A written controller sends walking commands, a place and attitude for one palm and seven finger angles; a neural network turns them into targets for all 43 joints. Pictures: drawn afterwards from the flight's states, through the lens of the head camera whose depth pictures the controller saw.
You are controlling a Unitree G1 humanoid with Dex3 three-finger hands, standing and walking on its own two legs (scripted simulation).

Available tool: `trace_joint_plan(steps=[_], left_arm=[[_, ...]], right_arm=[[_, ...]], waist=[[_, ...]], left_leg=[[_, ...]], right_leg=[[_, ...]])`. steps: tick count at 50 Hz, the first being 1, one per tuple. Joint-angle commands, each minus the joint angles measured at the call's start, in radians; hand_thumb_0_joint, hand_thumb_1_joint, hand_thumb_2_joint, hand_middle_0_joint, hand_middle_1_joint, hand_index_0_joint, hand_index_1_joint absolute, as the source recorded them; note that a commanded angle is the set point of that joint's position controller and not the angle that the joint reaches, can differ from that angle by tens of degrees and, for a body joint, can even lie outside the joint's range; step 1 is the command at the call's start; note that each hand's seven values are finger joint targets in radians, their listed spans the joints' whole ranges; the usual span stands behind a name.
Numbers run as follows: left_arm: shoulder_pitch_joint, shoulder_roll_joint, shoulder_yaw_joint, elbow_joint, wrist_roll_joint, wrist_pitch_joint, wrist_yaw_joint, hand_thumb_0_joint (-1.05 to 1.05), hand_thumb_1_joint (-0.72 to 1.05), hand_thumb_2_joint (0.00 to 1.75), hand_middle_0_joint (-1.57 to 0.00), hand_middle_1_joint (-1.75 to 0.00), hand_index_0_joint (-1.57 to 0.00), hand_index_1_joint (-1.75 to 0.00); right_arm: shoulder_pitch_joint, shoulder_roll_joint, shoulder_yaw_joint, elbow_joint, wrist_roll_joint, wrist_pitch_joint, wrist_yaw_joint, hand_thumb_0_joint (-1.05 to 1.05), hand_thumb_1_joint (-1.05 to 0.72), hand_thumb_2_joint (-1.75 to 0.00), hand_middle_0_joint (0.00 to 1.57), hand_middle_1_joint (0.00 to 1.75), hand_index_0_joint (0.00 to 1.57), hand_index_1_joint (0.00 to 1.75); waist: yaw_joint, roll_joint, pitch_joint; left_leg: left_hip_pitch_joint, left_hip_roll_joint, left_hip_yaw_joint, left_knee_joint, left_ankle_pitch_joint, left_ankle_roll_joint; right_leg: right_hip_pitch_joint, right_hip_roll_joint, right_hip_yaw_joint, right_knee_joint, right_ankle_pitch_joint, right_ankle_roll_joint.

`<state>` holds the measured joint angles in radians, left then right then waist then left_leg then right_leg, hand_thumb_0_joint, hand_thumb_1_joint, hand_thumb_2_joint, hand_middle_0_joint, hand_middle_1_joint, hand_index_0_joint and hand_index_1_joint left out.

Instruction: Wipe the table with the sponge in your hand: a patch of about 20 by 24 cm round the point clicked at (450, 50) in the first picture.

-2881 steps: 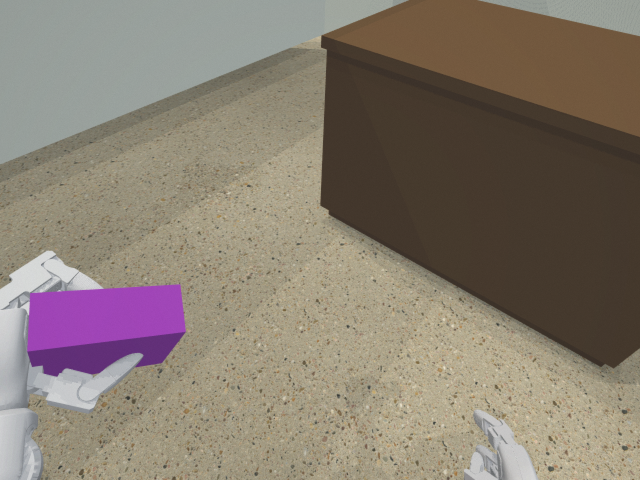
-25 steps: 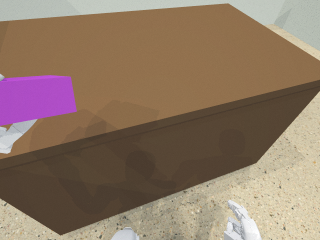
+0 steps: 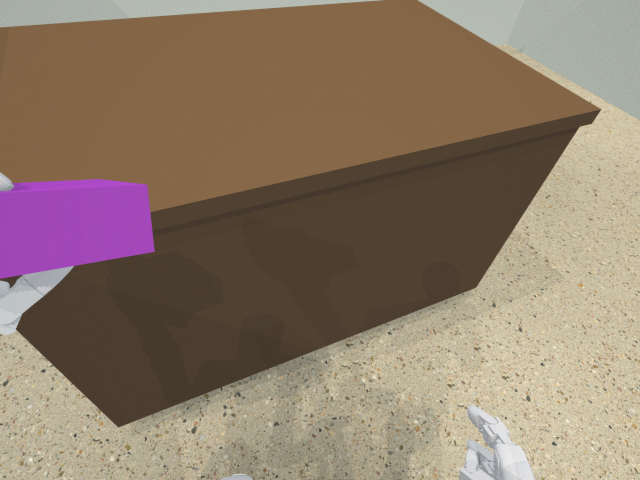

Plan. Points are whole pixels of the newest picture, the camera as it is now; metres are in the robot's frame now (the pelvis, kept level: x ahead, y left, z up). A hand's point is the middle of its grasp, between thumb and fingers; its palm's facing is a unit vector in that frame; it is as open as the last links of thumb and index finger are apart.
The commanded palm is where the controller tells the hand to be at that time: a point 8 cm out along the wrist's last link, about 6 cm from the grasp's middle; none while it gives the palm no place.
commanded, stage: stop stepping back and stand still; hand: left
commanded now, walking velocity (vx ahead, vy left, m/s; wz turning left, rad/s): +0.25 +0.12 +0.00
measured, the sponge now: (65, 216) +0.24 +0.21 +0.27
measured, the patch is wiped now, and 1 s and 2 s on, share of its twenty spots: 1.00 1.00 1.00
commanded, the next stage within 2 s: stand and wait in 0.70 s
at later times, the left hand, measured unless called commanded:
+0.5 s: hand out of the picture +0.13 +0.21 +0.29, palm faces +0.50 -0.81 -0.31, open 9.2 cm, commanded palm +0.07 +0.25 +0.29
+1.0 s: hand out of the picture +0.15 +0.20 +0.27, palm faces +0.47 -0.82 -0.33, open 9.2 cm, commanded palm +0.10 +0.26 +0.29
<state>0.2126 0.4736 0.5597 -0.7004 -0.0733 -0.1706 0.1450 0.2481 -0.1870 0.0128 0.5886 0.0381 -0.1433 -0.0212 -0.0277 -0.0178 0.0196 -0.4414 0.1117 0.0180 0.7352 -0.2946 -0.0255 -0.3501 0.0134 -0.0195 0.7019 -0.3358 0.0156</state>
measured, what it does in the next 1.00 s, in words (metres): steps on the spot: right foot, then left foot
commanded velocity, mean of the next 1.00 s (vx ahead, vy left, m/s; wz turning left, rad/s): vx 0.12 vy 0.04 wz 0.00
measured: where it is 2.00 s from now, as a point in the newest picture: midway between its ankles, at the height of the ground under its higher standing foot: outside the picture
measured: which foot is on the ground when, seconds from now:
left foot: down 0.00-0.02, up 0.04-0.20, down 0.22-1.00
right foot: up 0.00-0.00, down 0.02-0.22, up 0.24-0.46, down 0.48-1.00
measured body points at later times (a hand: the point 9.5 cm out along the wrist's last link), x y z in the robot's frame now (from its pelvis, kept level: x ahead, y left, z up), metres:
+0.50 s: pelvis -0.09 -0.03 +0.00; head -0.12 -0.02 +0.45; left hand +0.10 +0.25 +0.30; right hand +0.04 -0.25 -0.09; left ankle -0.07 +0.10 -0.71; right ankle -0.05 -0.14 -0.72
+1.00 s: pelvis -0.06 -0.03 +0.01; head -0.07 -0.02 +0.46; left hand +0.12 +0.24 +0.29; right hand +0.10 -0.26 -0.07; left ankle -0.06 +0.10 -0.72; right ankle -0.05 -0.13 -0.71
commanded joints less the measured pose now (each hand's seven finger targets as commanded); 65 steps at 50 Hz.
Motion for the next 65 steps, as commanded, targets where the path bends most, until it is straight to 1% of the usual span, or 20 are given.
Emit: trace_joint_plan(steps=[1, 2, 4, 9, 11, 12, 15, 22, 23, 24, 26, 29, 32, 34, 36, 39, 42, 46, 50, 65], left_arm=[[-0.120, 0.227, 0.052, -0.060, 0.014, -0.033, -0.005, 0.00, 0.10, 1.30, -1.20, -1.60, -1.20, -1.60], [-0.134, 0.179, 0.013, -0.075, -0.002, -0.023, -0.012, 0.00, 0.10, 1.30, -1.20, -1.60, -1.20, -1.60], [-0.168, 0.206, 0.040, -0.103, -0.013, -0.016, -0.020, 0.00, 0.10, 1.30, -1.20, -1.60, -1.20, -1.60], [-0.139, 0.203, 0.031, -0.092, -0.004, -0.005, 0.000, 0.00, 0.10, 1.30, -1.20, -1.60, -1.20, -1.60], [-0.231, 0.231, 0.053, -0.184, 0.002, -0.032, 0.013, 0.00, 0.10, 1.30, -1.20, -1.60, -1.20, -1.60], [-0.228, 0.274, 0.101, -0.142, 0.025, -0.039, 0.010, 0.00, 0.10, 1.30, -1.20, -1.60, -1.20, -1.60], [-0.259, 0.203, -0.004, -0.056, 0.028, -0.031, 0.007, 0.00, 0.10, 1.30, -1.20, -1.60, -1.20, -1.60], [-0.125, 0.143, -0.022, -0.045, 0.016, -0.011, -0.001, 0.00, 0.10, 1.30, -1.20, -1.60, -1.20, -1.60], [-0.105, 0.158, -0.014, -0.034, 0.022, -0.009, -0.005, 0.00, 0.10, 1.30, -1.20, -1.60, -1.20, -1.60], [-0.081, 0.176, -0.017, 0.000, 0.027, -0.006, -0.013, 0.00, 0.10, 1.30, -1.20, -1.60, -1.20, -1.60], [-0.181, 0.205, 0.026, -0.073, 0.005, -0.033, -0.014, 0.00, 0.10, 1.30, -1.20, -1.60, -1.20, -1.60], [-0.152, 0.186, 0.023, -0.152, -0.004, -0.036, -0.011, 0.00, 0.10, 1.30, -1.20, -1.60, -1.20, -1.60], [-0.108, 0.182, 0.016, -0.152, -0.002, -0.044, 0.026, 0.00, 0.10, 1.30, -1.20, -1.60, -1.20, -1.60], [-0.107, 0.161, 0.020, -0.137, -0.006, -0.043, 0.046, 0.00, 0.10, 1.30, -1.20, -1.60, -1.20, -1.60], [-0.205, 0.186, 0.015, -0.095, 0.016, -0.030, 0.045, 0.00, 0.10, 1.30, -1.20, -1.60, -1.20, -1.60], [-0.116, 0.160, 0.008, 0.015, 0.022, -0.012, 0.034, 0.00, 0.10, 1.30, -1.20, -1.60, -1.20, -1.60], [-0.098, 0.143, -0.016, 0.002, 0.012, -0.019, 0.005, 0.00, 0.10, 1.30, -1.20, -1.60, -1.20, -1.60], [-0.072, 0.161, 0.012, -0.149, 0.001, -0.055, 0.011, 0.00, 0.10, 1.30, -1.20, -1.60, -1.20, -1.60], [-0.058, 0.157, 0.025, -0.190, 0.002, -0.067, 0.035, 0.00, 0.10, 1.30, -1.20, -1.60, -1.20, -1.60], [0.022, 0.149, 0.023, -0.174, 0.000, -0.050, 0.018, 0.00, 0.10, 1.30, -1.20, -1.60, -1.20, -1.60]], right_arm=[[-0.155, -0.146, -0.042, -0.155, -0.002, -0.002, -0.020, 0.00, -0.90, -0.90, 0.20, 0.30, 0.20, 0.30], [-0.129, -0.151, -0.068, -0.124, 0.019, 0.007, -0.018, 0.00, -0.90, -0.90, 0.20, 0.30, 0.20, 0.30], [-0.172, -0.124, -0.041, -0.117, 0.018, 0.044, -0.013, 0.00, -0.90, -0.90, 0.20, 0.30, 0.20, 0.30], [-0.155, -0.133, -0.028, -0.116, 0.007, 0.049, -0.047, 0.00, -0.90, -0.90, 0.20, 0.30, 0.20, 0.30], [-0.148, -0.161, -0.036, -0.147, -0.004, 0.007, -0.047, 0.00, -0.90, -0.90, 0.20, 0.30, 0.20, 0.30], [-0.122, -0.133, -0.041, -0.118, -0.007, -0.024, -0.041, 0.00, -0.90, -0.90, 0.20, 0.30, 0.20, 0.30], [-0.123, -0.114, -0.017, -0.063, -0.001, -0.040, -0.012, 0.00, -0.90, -0.90, 0.20, 0.30, 0.20, 0.30], [-0.147, -0.160, -0.022, -0.108, -0.019, -0.023, -0.030, 0.00, -0.90, -0.90, 0.20, 0.30, 0.20, 0.30], [-0.140, -0.153, -0.029, -0.113, -0.020, -0.010, -0.030, 0.00, -0.90, -0.90, 0.20, 0.30, 0.20, 0.30], [-0.148, -0.144, -0.034, -0.118, -0.019, 0.003, -0.021, 0.00, -0.90, -0.90, 0.20, 0.30, 0.20, 0.30], [-0.129, -0.126, -0.041, -0.071, -0.002, 0.015, -0.020, 0.00, -0.90, -0.90, 0.20, 0.30, 0.20, 0.30], [-0.154, -0.105, -0.032, -0.094, -0.009, 0.040, -0.032, 0.00, -0.90, -0.90, 0.20, 0.30, 0.20, 0.30], [-0.163, -0.125, -0.022, -0.102, -0.023, 0.015, -0.067, 0.00, -0.90, -0.90, 0.20, 0.30, 0.20, 0.30], [-0.162, -0.166, -0.038, -0.127, -0.019, -0.004, -0.076, 0.00, -0.90, -0.90, 0.20, 0.30, 0.20, 0.30], [-0.127, -0.140, -0.037, -0.107, -0.015, -0.017, -0.060, 0.00, -0.90, -0.90, 0.20, 0.30, 0.20, 0.30], [-0.168, -0.140, -0.020, -0.105, -0.015, -0.017, -0.046, 0.00, -0.90, -0.90, 0.20, 0.30, 0.20, 0.30], [-0.161, -0.132, -0.045, -0.109, -0.014, 0.008, -0.024, 0.00, -0.90, -0.90, 0.20, 0.30, 0.20, 0.30], [-0.156, -0.113, -0.028, -0.106, -0.019, 0.016, -0.023, 0.00, -0.90, -0.90, 0.20, 0.30, 0.20, 0.30], [-0.185, -0.153, -0.039, -0.125, -0.019, 0.002, -0.043, 0.00, -0.90, -0.90, 0.20, 0.30, 0.20, 0.30], [-0.208, -0.129, -0.030, -0.142, -0.019, 0.027, -0.026, 0.00, -0.90, -0.90, 0.20, 0.30, 0.20, 0.30]], waist=[[0.013, -0.129, -0.102], [0.006, -0.301, -0.128], [-0.013, -0.154, -0.058], [-0.012, 0.082, -0.128], [0.000, 0.413, -0.138], [0.014, 0.270, -0.219], [-0.005, 0.192, -0.019], [0.041, 0.176, -0.125], [0.046, -0.018, -0.138], [0.030, -0.220, -0.138], [0.001, -0.160, -0.156], [-0.016, -0.050, -0.056], [-0.008, 0.083, -0.137], [0.010, 0.354, -0.148], [-0.002, 0.257, -0.089], [0.034, 0.185, -0.066], [0.017, -0.220, -0.078], [-0.004, -0.017, -0.120], [0.032, 0.146, -0.174], [0.025, 0.121, -0.210]], left_leg=[[-0.098, -0.102, 0.018, 0.434, -0.257, 0.030], [-0.069, -0.103, -0.063, 0.641, -0.178, 0.017], [0.001, -0.040, -0.127, 0.665, -0.078, 0.031], [0.265, -0.056, -0.022, -0.178, -0.174, 0.098], [0.177, 0.188, -0.414, -0.497, -0.322, 0.231], [0.176, 0.162, -0.314, -0.406, 0.036, 0.261], [0.080, 0.215, -0.472, -0.486, -0.325, 0.275], [-0.107, 0.028, -0.128, -0.236, -0.393, 0.119], [-0.197, -0.054, -0.031, 0.046, -0.333, 0.099], [-0.276, -0.119, 0.007, 0.381, -0.250, 0.069], [-0.231, -0.061, -0.094, 0.551, -0.139, 0.050], [0.069, 0.014, -0.083, 0.187, -0.076, 0.072], [0.260, -0.059, -0.003, -0.241, -0.186, 0.095], [0.244, 0.146, -0.355, -0.451, -0.352, 0.190], [0.151, 0.166, -0.414, -0.496, -0.344, 0.209], [-0.018, 0.058, -0.194, -0.320, -0.271, 0.121], [-0.107, -0.091, -0.027, 0.222, -0.134, 0.043], [0.117, -0.027, -0.067, -0.096, -0.002, 0.059], [0.253, 0.064, -0.211, -0.311, 0.258, 0.103], [0.257, 0.008, -0.098, -0.266, 0.416, 0.054]], right_leg=[[0.056, -0.217, 0.228, -0.406, 0.136, -0.144], [-0.056, -0.339, 0.436, -0.486, -0.018, -0.207], [-0.262, -0.319, 0.335, -0.439, -0.100, -0.201], [-0.272, -0.147, 0.095, -0.128, -0.200, -0.093], [-0.326, 0.061, -0.025, 0.456, -0.202, -0.015], [-0.285, 0.019, 0.041, 0.580, -0.155, -0.021], [-0.441, -0.051, 0.132, 0.605, -0.077, -0.021], [0.267, 0.028, -0.095, -0.208, -0.007, -0.034], [0.346, -0.052, 0.006, -0.287, 0.030, -0.080], [0.313, -0.270, 0.350, -0.409, -0.031, -0.176], [0.128, -0.379, 0.510, -0.507, -0.235, -0.222], [-0.204, -0.333, 0.292, -0.459, -0.318, -0.182], [-0.131, -0.170, 0.119, -0.230, -0.337, -0.117], [-0.132, 0.013, -0.068, 0.107, -0.186, -0.027], [-0.148, -0.008, 0.009, 0.178, -0.168, -0.017], [0.155, -0.004, -0.015, -0.211, -0.004, -0.016], [0.148, -0.314, 0.459, -0.509, -0.134, -0.162], [0.110, -0.282, 0.244, -0.335, 0.227, -0.148], [0.108, -0.035, 0.045, -0.155, 0.218, -0.022], [0.230, -0.069, 0.067, -0.235, 0.444, -0.034]])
